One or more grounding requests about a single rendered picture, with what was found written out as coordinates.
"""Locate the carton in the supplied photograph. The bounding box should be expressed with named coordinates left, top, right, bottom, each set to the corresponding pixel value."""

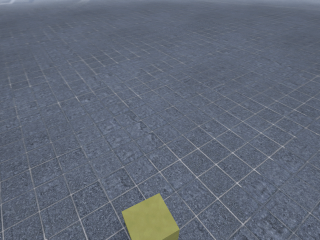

left=122, top=193, right=180, bottom=240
